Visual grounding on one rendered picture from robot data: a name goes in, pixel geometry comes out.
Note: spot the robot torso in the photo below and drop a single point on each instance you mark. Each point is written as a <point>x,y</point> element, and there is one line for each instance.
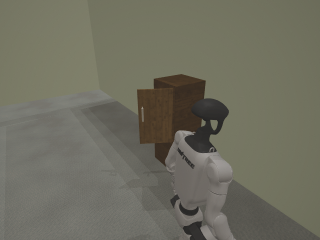
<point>191,184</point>

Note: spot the robot left forearm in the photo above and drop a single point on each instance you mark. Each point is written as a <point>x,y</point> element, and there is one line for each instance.
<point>172,173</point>

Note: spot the left robot upper arm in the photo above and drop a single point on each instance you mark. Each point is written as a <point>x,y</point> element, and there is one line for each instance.
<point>170,160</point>

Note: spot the humanoid robot head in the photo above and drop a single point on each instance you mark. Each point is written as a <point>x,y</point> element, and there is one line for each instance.
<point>208,109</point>

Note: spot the left robot hand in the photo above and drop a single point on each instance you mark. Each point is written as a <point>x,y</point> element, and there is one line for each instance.
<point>173,187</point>

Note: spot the cupboard door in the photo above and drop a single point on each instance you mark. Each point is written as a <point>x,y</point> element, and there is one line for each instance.
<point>158,115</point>

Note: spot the robot right forearm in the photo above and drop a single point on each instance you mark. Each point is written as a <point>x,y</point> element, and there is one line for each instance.
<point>221,229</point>

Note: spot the right robot upper arm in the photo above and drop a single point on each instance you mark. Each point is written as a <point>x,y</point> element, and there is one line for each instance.
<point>220,175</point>

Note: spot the handle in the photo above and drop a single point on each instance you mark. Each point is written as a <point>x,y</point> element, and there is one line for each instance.
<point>142,114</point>

